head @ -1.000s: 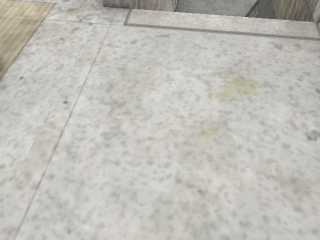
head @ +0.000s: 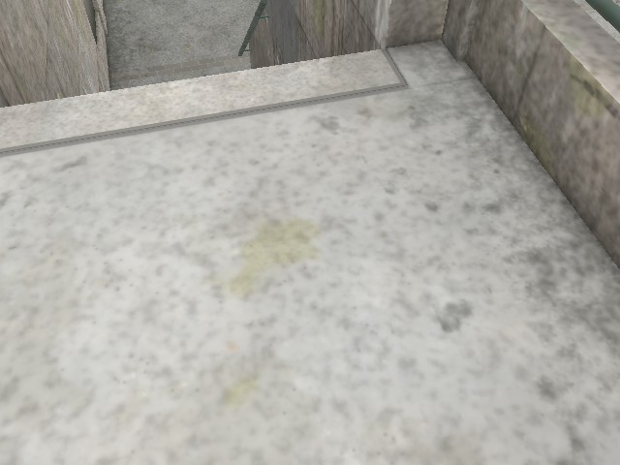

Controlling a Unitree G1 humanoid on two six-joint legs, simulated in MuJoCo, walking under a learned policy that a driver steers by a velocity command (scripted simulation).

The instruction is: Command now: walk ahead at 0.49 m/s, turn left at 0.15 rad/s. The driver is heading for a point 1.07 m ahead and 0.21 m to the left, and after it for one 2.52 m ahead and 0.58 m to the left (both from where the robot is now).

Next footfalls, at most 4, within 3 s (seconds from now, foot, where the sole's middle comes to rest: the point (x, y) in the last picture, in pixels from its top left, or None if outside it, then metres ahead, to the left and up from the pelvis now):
0.32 right None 0.35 -0.13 -0.77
0.84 left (219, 444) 0.52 0.22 -0.77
1.42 right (269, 296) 0.89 0.13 -0.77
1.86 left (198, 224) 1.13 0.33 -0.77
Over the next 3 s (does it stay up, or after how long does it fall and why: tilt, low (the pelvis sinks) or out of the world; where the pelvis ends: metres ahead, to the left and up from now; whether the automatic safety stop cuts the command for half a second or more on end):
stays up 1.07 0.28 0.01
